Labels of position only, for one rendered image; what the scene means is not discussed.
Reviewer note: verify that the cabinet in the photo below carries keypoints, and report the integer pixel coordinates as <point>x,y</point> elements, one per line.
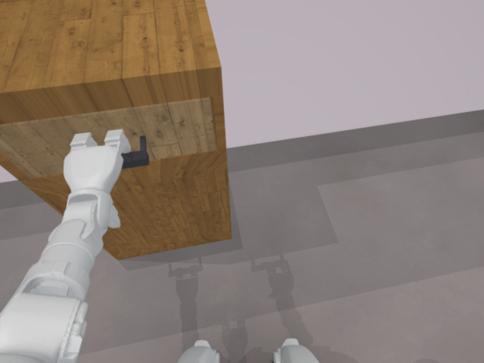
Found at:
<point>68,57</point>

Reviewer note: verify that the robot left upper arm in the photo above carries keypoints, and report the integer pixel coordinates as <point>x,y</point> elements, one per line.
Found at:
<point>43,328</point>

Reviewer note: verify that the right robot shin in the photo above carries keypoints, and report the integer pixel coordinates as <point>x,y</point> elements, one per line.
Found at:
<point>290,342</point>

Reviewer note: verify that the drawer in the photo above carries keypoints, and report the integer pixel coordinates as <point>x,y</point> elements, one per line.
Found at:
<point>39,147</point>

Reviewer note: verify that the robot left hand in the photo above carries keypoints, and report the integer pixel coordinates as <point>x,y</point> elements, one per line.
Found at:
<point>88,165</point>

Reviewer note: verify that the right robot thigh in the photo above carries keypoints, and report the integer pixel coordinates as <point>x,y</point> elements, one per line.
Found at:
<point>294,354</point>

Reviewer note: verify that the left robot forearm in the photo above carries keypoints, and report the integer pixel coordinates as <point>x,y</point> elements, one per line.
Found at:
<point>66,262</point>

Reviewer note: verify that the handle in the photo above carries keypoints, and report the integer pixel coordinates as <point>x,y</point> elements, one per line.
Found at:
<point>136,158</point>

